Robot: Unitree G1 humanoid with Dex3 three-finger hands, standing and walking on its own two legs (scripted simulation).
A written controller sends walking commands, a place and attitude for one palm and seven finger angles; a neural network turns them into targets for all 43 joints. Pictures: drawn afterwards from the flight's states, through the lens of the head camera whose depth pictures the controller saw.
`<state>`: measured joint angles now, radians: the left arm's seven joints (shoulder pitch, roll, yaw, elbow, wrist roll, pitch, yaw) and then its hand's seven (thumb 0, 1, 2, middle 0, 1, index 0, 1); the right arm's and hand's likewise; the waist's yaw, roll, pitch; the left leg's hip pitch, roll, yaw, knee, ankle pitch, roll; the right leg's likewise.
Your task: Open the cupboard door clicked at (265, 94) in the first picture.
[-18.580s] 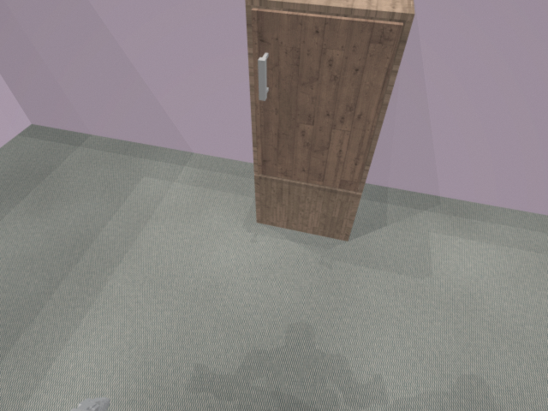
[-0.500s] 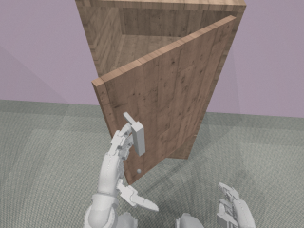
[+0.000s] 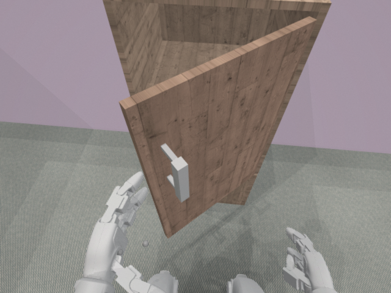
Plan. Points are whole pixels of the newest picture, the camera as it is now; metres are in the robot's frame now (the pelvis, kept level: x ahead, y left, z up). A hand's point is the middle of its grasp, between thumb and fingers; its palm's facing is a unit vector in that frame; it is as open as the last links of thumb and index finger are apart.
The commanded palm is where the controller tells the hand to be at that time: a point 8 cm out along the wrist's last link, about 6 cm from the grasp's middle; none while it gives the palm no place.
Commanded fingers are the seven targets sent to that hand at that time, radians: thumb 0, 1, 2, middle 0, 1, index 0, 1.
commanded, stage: slide the hand sideways off the handle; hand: left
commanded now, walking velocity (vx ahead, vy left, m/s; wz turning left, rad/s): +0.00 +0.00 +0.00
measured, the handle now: (175, 173) +0.32 +0.06 +0.09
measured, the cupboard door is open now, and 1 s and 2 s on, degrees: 43 43 43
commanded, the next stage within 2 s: draw the hand back to the body in 0.22 s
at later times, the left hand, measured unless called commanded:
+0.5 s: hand (122, 246) +0.19 +0.13 +0.09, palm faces -0.08 -1.00 -0.05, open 16.3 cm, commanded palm +0.16 +0.19 +0.11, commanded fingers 0.00 -0.50 0.30 -0.15 -0.30 -0.15 -0.30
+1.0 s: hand (56, 232) +0.19 +0.20 +0.15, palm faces +0.18 -0.93 -0.31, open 15.1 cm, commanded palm +0.15 +0.25 +0.19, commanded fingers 0.00 0.03 0.52 -0.17 -0.30 -0.17 -0.30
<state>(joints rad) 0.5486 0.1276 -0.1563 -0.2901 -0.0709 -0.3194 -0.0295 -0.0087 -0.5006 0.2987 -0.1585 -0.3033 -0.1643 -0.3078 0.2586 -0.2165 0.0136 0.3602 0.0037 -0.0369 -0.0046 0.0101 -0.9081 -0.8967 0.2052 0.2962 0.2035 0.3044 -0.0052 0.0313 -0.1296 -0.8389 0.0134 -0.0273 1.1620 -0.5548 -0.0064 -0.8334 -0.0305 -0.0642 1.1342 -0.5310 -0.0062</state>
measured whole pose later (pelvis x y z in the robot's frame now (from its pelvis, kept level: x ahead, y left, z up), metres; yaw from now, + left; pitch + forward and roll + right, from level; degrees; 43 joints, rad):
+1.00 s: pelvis +0.01 +0.01 +0.05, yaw +0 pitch +4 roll -2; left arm 0.66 0.30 0.10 -0.50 -0.07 -0.02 0.07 -0.01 -0.28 0.39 -0.17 -0.30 -0.17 -0.30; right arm 0.28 -0.21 0.04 0.43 0.03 -0.07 -0.11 0.01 -0.91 -0.90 0.21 0.30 0.20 0.30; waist 0.03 0.05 -0.11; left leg -0.49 0.02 -0.01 0.86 -0.45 0.00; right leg -0.48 -0.02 -0.06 0.81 -0.41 0.01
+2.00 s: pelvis +0.02 +0.00 +0.09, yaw -2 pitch -5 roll +0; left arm 0.48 0.33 0.33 -0.40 -0.06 -0.07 0.12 0.02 0.89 0.90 -0.21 -0.30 -0.21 -0.30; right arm 0.19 -0.22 0.02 0.64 0.00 -0.11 -0.09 0.01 -0.91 -0.90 0.21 0.30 0.20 0.30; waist 0.06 0.06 0.03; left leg -0.08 0.03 0.01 0.43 -0.26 -0.01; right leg -0.09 0.00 -0.04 0.40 -0.23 0.00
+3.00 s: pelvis -0.12 +0.02 +0.06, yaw +6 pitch -3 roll -1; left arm 0.51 0.42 0.48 -0.54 0.01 -0.24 0.16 0.02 0.89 0.90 -0.22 -0.30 -0.22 -0.30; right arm 0.22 -0.21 -0.01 0.58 0.00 -0.10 -0.07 0.01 -0.91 -0.90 0.21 0.30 0.21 0.30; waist -0.03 -0.02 0.09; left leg -0.52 0.02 0.06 0.74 -0.28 0.06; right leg -0.47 0.03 0.09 0.68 -0.16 0.04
